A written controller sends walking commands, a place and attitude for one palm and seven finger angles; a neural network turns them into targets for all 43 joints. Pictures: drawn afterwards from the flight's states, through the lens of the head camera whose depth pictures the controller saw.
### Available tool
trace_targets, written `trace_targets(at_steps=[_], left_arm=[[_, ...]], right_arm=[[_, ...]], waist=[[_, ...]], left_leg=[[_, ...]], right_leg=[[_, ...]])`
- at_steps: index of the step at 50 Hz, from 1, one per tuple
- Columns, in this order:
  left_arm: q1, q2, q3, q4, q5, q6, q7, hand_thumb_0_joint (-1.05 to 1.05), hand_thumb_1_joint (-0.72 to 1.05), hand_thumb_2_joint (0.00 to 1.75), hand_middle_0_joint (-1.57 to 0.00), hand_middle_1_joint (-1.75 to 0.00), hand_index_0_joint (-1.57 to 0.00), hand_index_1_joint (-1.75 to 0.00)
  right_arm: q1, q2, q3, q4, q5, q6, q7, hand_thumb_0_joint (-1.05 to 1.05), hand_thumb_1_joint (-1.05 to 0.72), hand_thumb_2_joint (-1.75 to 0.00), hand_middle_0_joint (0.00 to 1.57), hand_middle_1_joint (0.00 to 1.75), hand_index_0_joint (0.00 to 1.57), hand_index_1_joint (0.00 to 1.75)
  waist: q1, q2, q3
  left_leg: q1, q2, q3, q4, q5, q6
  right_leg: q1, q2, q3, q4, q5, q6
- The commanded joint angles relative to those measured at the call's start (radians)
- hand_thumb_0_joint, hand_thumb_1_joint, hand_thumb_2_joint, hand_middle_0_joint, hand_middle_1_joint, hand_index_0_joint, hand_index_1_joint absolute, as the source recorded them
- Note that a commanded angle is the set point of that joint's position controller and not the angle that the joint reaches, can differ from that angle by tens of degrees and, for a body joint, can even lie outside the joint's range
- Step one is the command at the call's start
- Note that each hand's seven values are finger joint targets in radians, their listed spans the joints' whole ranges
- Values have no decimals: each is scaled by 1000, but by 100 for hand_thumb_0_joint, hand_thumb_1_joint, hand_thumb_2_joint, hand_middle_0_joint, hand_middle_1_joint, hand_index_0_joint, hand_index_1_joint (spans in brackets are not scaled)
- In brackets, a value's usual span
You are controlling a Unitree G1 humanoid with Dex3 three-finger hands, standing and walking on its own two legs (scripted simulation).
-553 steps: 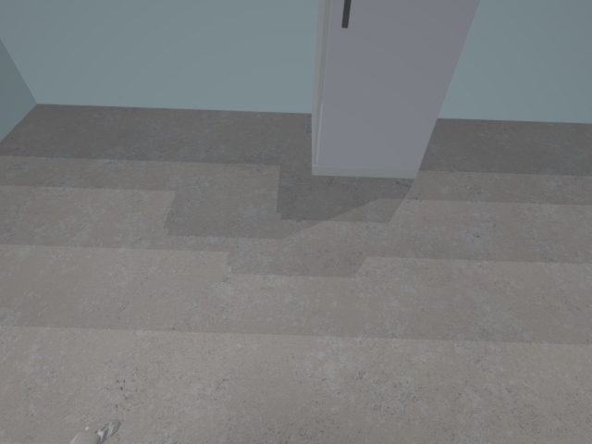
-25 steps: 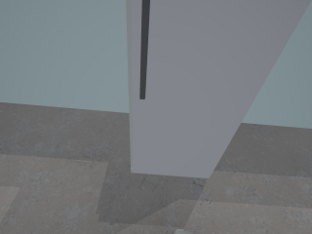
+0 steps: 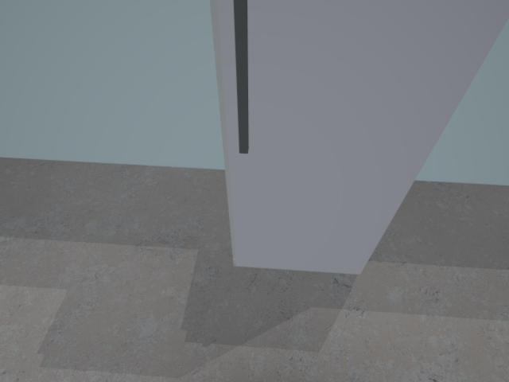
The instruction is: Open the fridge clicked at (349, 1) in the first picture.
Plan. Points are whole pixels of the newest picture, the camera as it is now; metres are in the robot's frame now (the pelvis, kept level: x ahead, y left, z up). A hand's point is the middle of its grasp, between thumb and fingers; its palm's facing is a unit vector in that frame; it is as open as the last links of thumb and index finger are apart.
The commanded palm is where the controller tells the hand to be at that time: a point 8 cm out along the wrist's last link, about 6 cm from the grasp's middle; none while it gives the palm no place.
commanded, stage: look again from close up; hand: left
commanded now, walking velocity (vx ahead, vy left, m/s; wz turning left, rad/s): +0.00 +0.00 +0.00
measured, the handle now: (242, 45) +0.62 +0.06 +0.23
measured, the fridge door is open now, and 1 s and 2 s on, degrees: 0 0 0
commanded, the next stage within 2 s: shuffle to correct the standing spot in 0.94 s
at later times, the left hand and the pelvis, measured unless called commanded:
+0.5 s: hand out of the picture +0.01 +0.14 -0.17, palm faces +0.03 -0.98 -0.18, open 7.3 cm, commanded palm none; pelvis +0.02 -0.02 +0.00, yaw +0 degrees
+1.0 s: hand out of the picture +0.02 +0.13 -0.17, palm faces +0.05 -0.98 -0.19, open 7.3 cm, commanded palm none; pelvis +0.04 -0.03 +0.00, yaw +0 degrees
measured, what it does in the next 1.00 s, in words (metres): shifts its weight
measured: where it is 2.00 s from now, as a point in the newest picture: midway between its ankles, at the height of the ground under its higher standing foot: outside the picture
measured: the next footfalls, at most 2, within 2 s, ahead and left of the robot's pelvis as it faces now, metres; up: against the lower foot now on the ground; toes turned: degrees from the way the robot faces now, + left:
right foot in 1.88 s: +0.38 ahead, -0.21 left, +0.00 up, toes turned -6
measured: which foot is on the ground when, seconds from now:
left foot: down 0.00-1.00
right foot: down 0.00-1.00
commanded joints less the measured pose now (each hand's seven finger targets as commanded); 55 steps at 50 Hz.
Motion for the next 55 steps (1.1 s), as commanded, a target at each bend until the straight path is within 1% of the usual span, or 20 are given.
trace_targets(at_steps=[1, 4, 7, 11, 12, 14, 19, 21, 24, 27, 28, 31, 32, 35, 37, 44, 46, 52, 53, 55], left_arm=[[57, 72, 3, -25, 3, -22, -1, 0, 90, 90, -20, -30, -20, -30], [63, 74, 1, -16, 2, -27, 1, 0, 90, 90, -20, -30, -20, -30], [67, 73, -1, -8, 2, -28, 2, 0, 90, 90, -20, -30, -20, -30], [72, 72, -3, -1, 0, -26, 1, 0, 90, 90, -20, -30, -20, -30], [72, 75, -4, 0, 2, -26, 2, 0, 90, 90, -20, -30, -20, -30], [72, 74, -3, 1, 0, -27, 2, 0, 90, 90, -20, -30, -20, -30], [74, 78, -4, 1, -3, -31, 3, 0, 90, 90, -20, -30, -20, -30], [72, 78, -4, -2, -4, -31, 3, 0, 90, 90, -20, -30, -20, -30], [67, 80, -3, -3, -4, -31, 3, 0, 90, 90, -20, -30, -20, -30], [69, 83, -3, -3, -5, -32, 5, 0, 90, 90, -20, -30, -20, -30], [64, 85, -2, -4, -5, -31, 5, 0, 90, 90, -20, -30, -20, -30], [65, 86, -1, -6, -6, -32, 5, 0, 90, 90, -20, -30, -20, -30], [61, 87, -1, -6, -5, -32, 5, 0, 90, 90, -20, -30, -20, -30], [59, 87, -1, -5, -6, -31, 5, 0, 90, 90, -20, -30, -20, -30], [63, 84, -1, -4, -5, -30, 5, 0, 90, 90, -20, -30, -20, -30], [64, 90, 0, -4, -6, -34, 4, 0, 90, 90, -20, -30, -20, -30], [67, 90, 0, -2, -6, -34, 4, 0, 90, 90, -20, -30, -20, -30], [71, 91, 1, 1, -5, -36, 5, 0, 90, 90, -20, -30, -20, -30], [82, 83, 1, 7, -4, -33, 3, 0, 90, 90, -20, -30, -20, -30], [88, 81, 8, 7, 0, -26, -2, 0, 90, 90, -20, -30, -20, -30]], right_arm=[[61, -88, -15, -20, -2, -16, -10, 0, -90, -90, 20, 30, 20, 30], [55, -87, -11, -16, -1, -19, -10, 0, -90, -90, 20, 30, 20, 30], [50, -89, -9, -14, 0, -19, -12, 0, -90, -90, 20, 30, 20, 30], [39, -90, -6, -6, -1, -18, -13, 0, -90, -90, 20, 30, 20, 30], [38, -90, -6, -5, 0, -17, -12, 0, -90, -90, 20, 30, 20, 30], [41, -87, -4, -2, -1, -19, -13, 0, -90, -90, 20, 30, 20, 30], [45, -86, -2, 7, 0, -22, -14, 0, -90, -90, 20, 30, 20, 30], [48, -86, 0, 11, -1, -22, -15, 0, -90, -90, 20, 30, 20, 30], [53, -80, 1, 18, -1, -20, -15, 0, -90, -90, 20, 30, 20, 30], [59, -82, 0, 22, -1, -21, -15, 0, -90, -90, 20, 30, 20, 30], [60, -79, 0, 23, -1, -21, -16, 0, -90, -90, 20, 30, 20, 30], [66, -79, 1, 28, -2, -22, -17, 0, -90, -90, 20, 30, 20, 30], [67, -76, 1, 29, -1, -22, -17, 0, -90, -90, 20, 30, 20, 30], [68, -74, 3, 32, -2, -21, -17, 0, -90, -90, 20, 30, 20, 30], [68, -72, 3, 33, -2, -20, -17, 0, -90, -90, 20, 30, 20, 30], [72, -74, 3, 35, -2, -21, -18, 0, -90, -90, 20, 30, 20, 30], [68, -74, 2, 38, -3, -22, -19, 0, -90, -90, 20, 30, 20, 30], [67, -73, 4, 37, -1, -21, -20, 0, -90, -90, 20, 30, 20, 30], [73, -68, 6, 42, -3, -19, -20, 0, -90, -90, 20, 30, 20, 30], [80, -75, 1, 44, -8, -14, -17, 0, -90, -90, 20, 30, 20, 30]], waist=[[-10, -7, 55], [-12, -8, 33], [-13, -8, 37], [-8, 16, 62], [-7, 7, 68], [-7, 8, 52], [-5, -18, 32], [-4, -4, 35], [-3, -14, 49], [-1, -8, 30], [-2, -3, 35], [-2, -8, 22], [-2, 2, 31], [-1, -11, 52], [1, -5, 63], [-2, -16, 31], [-2, 3, 33], [-1, 2, 46], [-1, -4, 36], [0, -14, 62]], left_leg=[[-56, 171, -176, -145, -87, -21], [-22, 165, -157, -122, -14, -23], [-9, 164, -148, -111, 25, -26], [-18, 165, -148, -125, -8, -30], [-27, 162, -149, -120, -5, -29], [-17, 161, -142, -115, 21, -30], [-5, 158, -135, -99, 68, -31], [-7, 159, -133, -100, 75, -33], [-20, 159, -134, -102, 63, -35], [-4, 161, -129, -93, 95, -34], [-5, 162, -128, -96, 92, -35], [6, 164, -128, -95, 108, -35], [2, 164, -128, -93, 109, -36], [-8, 164, -129, -103, 92, -37], [-8, 164, -130, -102, 89, -36], [10, 161, -125, -93, 110, -38], [15, 161, -126, -92, 114, -39], [15, 162, -123, -88, 117, -40], [20, 161, -118, -84, 66, -39], [-3, 159, -117, -78, -70, -31]], right_leg=[[13, -79, 106, -71, 20, -38], [23, -88, 112, -75, 52, -39], [22, -89, 112, -80, 65, -39], [14, -87, 112, -87, 36, -37], [17, -87, 116, -90, 38, -39], [33, -90, 118, -90, 58, -40], [59, -95, 121, -89, 99, -42], [63, -95, 122, -90, 106, -44], [65, -93, 120, -94, 90, -44], [76, -94, 116, -88, 122, -46], [76, -95, 114, -87, 119, -46], [84, -93, 116, -83, 136, -48], [83, -92, 113, -84, 137, -48], [75, -91, 115, -89, 115, -48], [66, -90, 112, -93, 104, -48], [90, -95, 116, -94, 144, -51], [86, -95, 116, -96, 146, -52], [89, -96, 113, -102, 157, -53], [92, -92, 110, -98, 96, -53], [61, -81, 116, -96, -83, -63]])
